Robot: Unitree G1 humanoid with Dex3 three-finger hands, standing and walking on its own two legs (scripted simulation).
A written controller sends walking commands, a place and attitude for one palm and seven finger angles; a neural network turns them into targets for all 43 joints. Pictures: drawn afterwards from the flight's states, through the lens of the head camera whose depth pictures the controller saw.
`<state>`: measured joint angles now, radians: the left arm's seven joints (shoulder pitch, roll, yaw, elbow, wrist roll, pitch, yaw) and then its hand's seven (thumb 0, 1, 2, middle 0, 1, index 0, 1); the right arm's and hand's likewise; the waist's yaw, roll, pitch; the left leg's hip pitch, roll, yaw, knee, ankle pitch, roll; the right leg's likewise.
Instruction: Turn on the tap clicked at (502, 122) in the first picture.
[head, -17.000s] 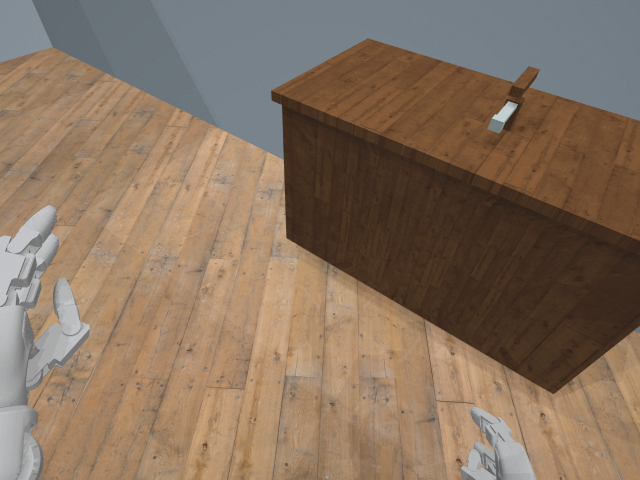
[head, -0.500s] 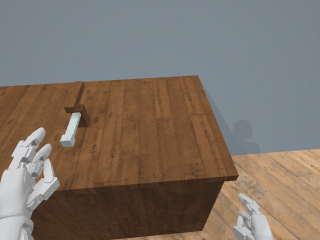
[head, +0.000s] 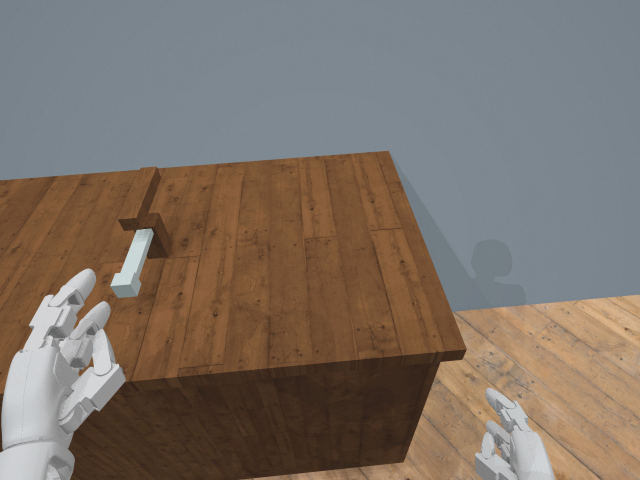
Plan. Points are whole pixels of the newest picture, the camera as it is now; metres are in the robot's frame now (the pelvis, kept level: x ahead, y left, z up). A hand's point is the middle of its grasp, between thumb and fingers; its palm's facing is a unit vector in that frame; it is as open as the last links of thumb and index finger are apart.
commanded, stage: turn the palm inward beside the body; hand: left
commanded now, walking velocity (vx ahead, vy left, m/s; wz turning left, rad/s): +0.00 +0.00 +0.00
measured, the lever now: (126, 284) +0.35 +0.34 +0.04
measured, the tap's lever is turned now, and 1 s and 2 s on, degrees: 0 0 0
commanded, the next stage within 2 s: reach beside the lever's end, fingers flat in 0.20 s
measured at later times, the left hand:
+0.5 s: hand (121, 366) +0.19 +0.23 +0.13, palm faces +0.41 -0.90 -0.14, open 7.4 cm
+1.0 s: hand (118, 344) +0.22 +0.26 +0.11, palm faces +0.42 -0.90 -0.12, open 7.5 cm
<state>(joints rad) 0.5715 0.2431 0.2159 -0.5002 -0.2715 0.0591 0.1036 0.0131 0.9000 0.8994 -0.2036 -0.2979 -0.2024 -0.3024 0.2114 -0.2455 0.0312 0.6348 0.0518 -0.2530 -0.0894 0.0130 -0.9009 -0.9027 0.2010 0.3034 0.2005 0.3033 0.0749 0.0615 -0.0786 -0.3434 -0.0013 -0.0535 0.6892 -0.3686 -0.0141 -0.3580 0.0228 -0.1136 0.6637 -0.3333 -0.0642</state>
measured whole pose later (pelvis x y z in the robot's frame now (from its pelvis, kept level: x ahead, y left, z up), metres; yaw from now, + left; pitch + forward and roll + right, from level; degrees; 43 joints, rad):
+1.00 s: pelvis +0.00 +0.00 +0.00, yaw +0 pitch +3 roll +0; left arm 0.36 0.25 0.28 -0.18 -0.27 -0.07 0.07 0.01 0.90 0.90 -0.20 -0.28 -0.20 -0.28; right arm 0.20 -0.25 0.02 0.68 0.05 -0.24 -0.10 0.01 -0.90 -0.90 0.20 0.30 0.20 0.30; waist 0.06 0.05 -0.06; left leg -0.38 -0.01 -0.04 0.67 -0.36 -0.01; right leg -0.40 0.02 -0.11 0.66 -0.32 -0.06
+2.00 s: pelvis -0.01 +0.02 -0.01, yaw -1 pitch +10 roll -1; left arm -0.12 0.40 0.50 0.51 -0.25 -0.26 -0.10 0.01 0.90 0.90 -0.16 -0.16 -0.15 -0.16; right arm 0.22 -0.27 0.00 0.71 0.03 -0.14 -0.11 0.01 -0.90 -0.90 0.20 0.30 0.20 0.30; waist 0.01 0.03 -0.06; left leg -0.57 0.00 -0.04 0.79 -0.39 0.01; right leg -0.58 0.02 -0.10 0.74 -0.33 -0.04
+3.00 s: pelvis +0.00 +0.03 -0.02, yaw -2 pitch +11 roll -2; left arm -0.09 0.35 0.45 0.47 -0.22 -0.30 -0.03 0.01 0.92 0.90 -0.15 -0.15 -0.15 -0.15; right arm 0.24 -0.25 0.01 0.68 0.02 -0.09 -0.09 0.01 -0.90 -0.90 0.20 0.30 0.20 0.30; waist 0.00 0.02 -0.10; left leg -0.63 -0.01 -0.02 0.84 -0.42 0.03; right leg -0.63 0.01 -0.08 0.78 -0.35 -0.03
